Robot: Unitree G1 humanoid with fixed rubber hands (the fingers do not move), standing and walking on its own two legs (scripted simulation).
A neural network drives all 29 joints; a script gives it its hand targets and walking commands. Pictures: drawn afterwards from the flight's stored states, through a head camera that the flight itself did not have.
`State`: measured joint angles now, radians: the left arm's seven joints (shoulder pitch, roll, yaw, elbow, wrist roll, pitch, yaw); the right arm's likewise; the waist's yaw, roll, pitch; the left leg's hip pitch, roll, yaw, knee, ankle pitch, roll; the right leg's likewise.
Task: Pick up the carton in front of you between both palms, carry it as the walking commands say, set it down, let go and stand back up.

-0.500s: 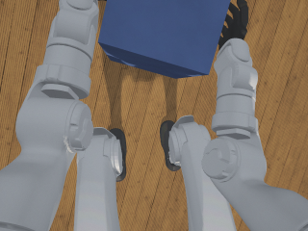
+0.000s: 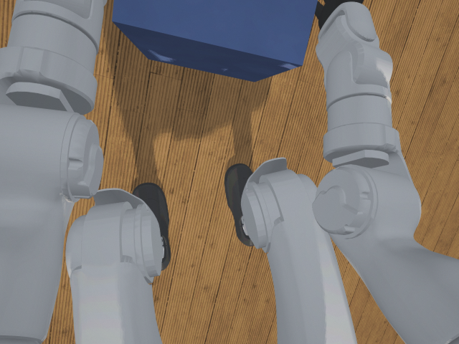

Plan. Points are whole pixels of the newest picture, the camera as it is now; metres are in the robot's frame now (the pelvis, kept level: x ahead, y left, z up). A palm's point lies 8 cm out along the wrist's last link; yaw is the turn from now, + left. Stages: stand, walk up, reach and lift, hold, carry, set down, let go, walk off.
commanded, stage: set down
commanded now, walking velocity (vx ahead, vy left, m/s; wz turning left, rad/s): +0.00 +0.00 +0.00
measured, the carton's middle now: out of the picture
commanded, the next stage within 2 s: none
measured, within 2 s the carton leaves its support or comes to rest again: rests again in 0.56 s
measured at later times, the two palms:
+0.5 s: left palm out of the picture +0.59 +0.11 -0.18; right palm (335, 17) +0.51 -0.19 -0.16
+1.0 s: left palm out of the picture +0.58 +0.13 -0.21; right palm (333, 34) +0.49 -0.20 -0.19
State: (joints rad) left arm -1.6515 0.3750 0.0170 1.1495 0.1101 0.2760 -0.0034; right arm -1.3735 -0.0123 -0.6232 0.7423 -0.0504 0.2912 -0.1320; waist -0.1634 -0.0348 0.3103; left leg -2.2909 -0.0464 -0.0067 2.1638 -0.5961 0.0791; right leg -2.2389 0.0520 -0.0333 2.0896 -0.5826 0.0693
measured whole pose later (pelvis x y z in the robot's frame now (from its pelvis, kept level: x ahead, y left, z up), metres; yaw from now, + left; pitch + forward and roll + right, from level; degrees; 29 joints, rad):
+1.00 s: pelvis -0.01 +0.01 -0.02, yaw +0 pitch +33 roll -9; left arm -1.68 0.44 0.00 1.24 0.11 0.19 -0.02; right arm -1.42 -0.11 -0.61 0.99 -0.04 0.16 -0.08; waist -0.16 -0.05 0.49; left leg -2.24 -0.05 -0.01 2.27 -0.61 0.10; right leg -2.17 0.08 -0.03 2.18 -0.61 0.11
